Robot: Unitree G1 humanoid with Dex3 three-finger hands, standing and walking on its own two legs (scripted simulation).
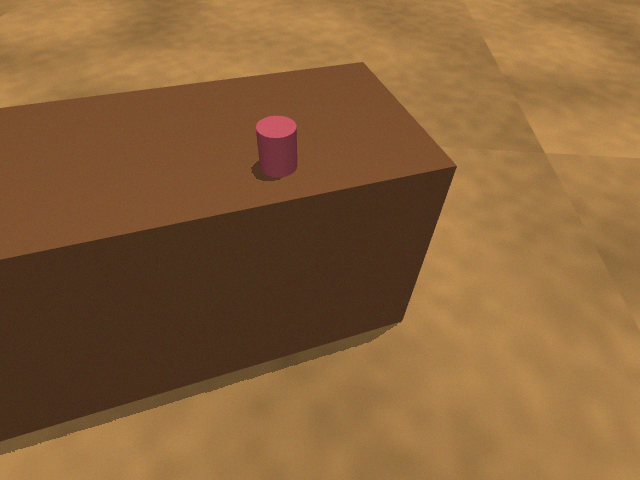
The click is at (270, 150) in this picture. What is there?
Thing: squat round
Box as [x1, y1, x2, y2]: [256, 116, 296, 177]
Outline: 265,117 256,124 260,168 264,173 270,176 278,177 288,175 292,173 296,168 295,123 291,119 283,116
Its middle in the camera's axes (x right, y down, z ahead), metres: -0.09 -0.21 +0.86
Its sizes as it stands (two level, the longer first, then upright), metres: 0.085 0.085 0.102
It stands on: a support 0.70 m high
